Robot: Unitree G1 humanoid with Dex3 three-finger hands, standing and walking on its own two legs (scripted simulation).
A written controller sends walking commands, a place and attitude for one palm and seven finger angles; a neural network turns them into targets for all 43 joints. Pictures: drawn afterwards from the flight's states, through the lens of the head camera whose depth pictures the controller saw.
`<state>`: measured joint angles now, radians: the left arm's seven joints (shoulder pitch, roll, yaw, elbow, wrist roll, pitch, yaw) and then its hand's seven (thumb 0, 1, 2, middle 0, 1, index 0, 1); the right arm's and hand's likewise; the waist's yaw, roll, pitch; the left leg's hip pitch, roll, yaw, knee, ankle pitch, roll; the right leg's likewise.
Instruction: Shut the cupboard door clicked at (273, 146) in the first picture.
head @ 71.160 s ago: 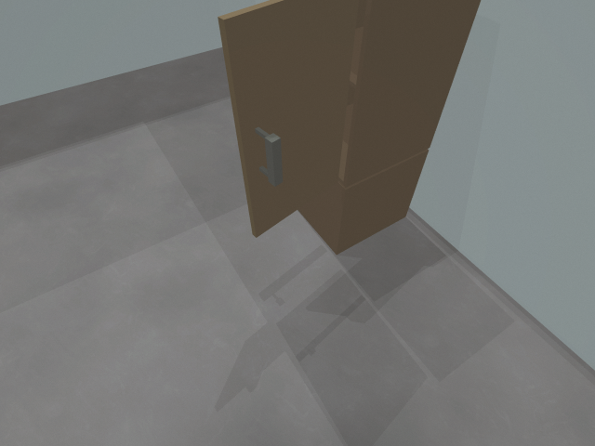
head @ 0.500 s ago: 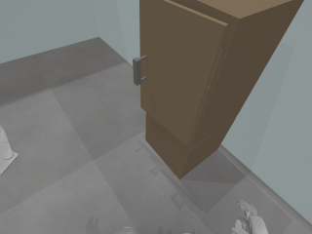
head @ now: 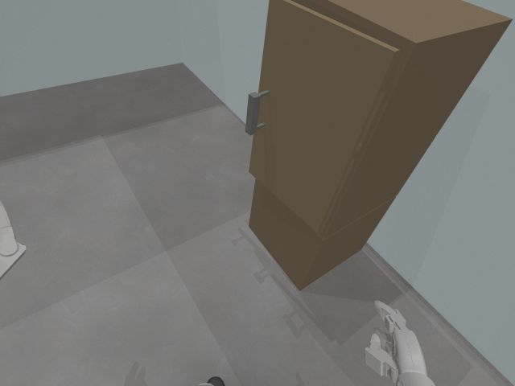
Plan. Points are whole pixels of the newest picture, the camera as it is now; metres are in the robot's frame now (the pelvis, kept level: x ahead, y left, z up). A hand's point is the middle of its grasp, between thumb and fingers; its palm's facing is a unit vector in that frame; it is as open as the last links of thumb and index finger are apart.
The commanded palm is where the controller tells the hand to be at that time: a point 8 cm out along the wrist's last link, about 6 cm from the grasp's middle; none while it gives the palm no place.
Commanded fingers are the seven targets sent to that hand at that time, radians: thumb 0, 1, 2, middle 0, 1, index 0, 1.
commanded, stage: step back with the hand held close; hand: left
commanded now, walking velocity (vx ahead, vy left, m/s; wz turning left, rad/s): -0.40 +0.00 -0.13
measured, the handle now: (258, 112) +0.85 +0.06 -0.05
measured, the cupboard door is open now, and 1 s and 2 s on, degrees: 6 6 6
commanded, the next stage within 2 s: stop stepping back and stand still in 0.02 s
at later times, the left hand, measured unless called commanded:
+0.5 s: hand out of the picture +0.08 +0.30 +0.19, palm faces +0.39 -0.84 -0.38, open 7.4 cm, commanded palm +0.06 +0.33 +0.18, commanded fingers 0.00 0.90 0.90 -0.20 -0.30 -0.20 -0.30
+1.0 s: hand out of the picture +0.01 +0.33 +0.19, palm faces +0.44 -0.82 -0.37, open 7.4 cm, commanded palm -0.03 +0.36 +0.18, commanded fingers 0.00 0.90 0.90 -0.20 -0.30 -0.20 -0.30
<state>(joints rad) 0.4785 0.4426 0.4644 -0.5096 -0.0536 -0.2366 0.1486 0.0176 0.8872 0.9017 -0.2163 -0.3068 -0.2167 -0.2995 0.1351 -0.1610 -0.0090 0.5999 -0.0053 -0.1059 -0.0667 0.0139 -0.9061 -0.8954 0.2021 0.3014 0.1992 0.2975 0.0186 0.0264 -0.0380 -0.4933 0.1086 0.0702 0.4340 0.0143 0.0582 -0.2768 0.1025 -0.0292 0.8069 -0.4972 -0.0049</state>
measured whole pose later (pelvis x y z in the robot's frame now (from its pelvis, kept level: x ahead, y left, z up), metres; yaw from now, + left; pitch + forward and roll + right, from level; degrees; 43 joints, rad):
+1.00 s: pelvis -0.22 +0.08 +0.00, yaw -9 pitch +0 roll +1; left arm 0.47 0.38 0.43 -0.41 -0.02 -0.17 0.19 0.01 0.89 0.90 -0.21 -0.31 -0.21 -0.30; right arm 0.29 -0.21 0.00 0.69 -0.01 -0.06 -0.10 0.02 -0.91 -0.90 0.20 0.30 0.20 0.30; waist 0.03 -0.03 -0.09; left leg -0.47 0.08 0.08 0.83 -0.35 0.00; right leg -0.23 -0.03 -0.11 0.54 -0.31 -0.07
